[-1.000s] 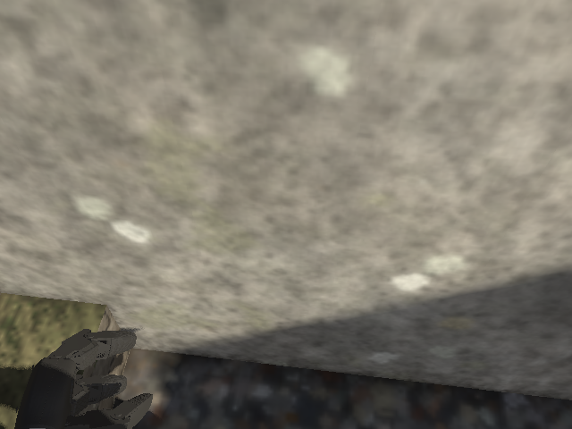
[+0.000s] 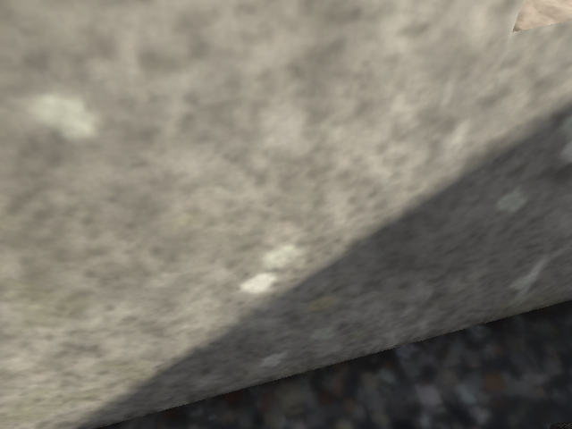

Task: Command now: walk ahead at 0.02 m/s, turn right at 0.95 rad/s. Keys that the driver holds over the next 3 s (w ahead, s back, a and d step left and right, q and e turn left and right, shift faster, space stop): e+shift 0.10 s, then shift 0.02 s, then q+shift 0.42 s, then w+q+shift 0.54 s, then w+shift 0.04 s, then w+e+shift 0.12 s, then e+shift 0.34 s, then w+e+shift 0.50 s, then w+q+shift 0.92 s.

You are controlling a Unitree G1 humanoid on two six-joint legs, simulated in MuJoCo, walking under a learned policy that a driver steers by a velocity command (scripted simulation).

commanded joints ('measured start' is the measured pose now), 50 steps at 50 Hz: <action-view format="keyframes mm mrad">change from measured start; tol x32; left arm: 1 42 149 45 -53 11 -40 5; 25 -158 -9 -2 -193 -27 54 48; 28 391 70 69 -93 23 -12 79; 32 -277 77 53 -206 -50 4 68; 50 -209 105 -17 -61 -24 65 43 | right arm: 1 -35 -29 2 -120 -10 -48 7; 36 -102 -23 7 -78 52 55 51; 43 343 -304 -86 43 -41 26 42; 50 -93 -156 -56 -148 51 52 -48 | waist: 1 -17 -140 -137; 50 -9 63 -133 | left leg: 1 -150 33 -59 38 94 13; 12 500 55 -114 -825 298 81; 15 52 85 -280 -1011 -150 201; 25 318 41 -382 -831 440 244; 29 -238 -28 -139 -102 -223 72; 41 475 -40 41 -907 315 104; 42 683 237 -339 -681 1204 212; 45 498 252 -532 -932 523 408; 50 360 123 -408 -936 302 272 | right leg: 1 148 -222 325 -219 65 -193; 5 36 -136 332 -180 293 -173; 13 32 -8 174 7 -281 52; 25 224 -14 8 -13 86 43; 29 602 -592 440 -246 707 -430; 40 191 -260 -200 30 386 -8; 43 -258 -33 -51 670 -500 95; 50 -91 33 82 262 -132 85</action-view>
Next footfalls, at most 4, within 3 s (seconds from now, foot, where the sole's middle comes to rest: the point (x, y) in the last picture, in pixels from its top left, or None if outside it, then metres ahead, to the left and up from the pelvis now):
0.24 left None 0.12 0.13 -0.77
0.80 left None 0.08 0.20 -0.77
1.16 right None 0.18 0.00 -0.77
1.50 left None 0.02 0.16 -0.77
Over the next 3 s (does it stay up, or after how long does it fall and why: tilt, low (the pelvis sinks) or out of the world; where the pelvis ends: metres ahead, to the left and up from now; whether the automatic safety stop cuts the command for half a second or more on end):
stays up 0.03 -0.08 0.00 its command is cut before an obstacle after 0.6 s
